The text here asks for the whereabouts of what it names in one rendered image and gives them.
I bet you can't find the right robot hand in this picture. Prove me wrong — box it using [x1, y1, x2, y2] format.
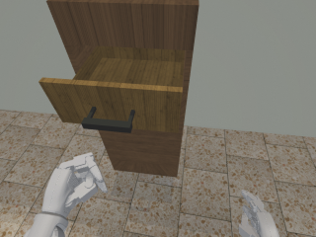
[238, 190, 279, 237]

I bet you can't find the left robot forearm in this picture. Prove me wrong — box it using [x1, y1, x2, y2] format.
[23, 211, 69, 237]

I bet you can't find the handle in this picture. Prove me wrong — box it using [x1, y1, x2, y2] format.
[81, 107, 135, 133]

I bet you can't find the left robot hand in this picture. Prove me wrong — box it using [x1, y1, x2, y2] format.
[41, 152, 108, 218]

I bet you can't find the cabinet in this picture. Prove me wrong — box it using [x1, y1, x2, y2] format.
[46, 0, 199, 178]

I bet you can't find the drawer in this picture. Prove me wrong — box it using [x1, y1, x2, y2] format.
[39, 45, 185, 133]

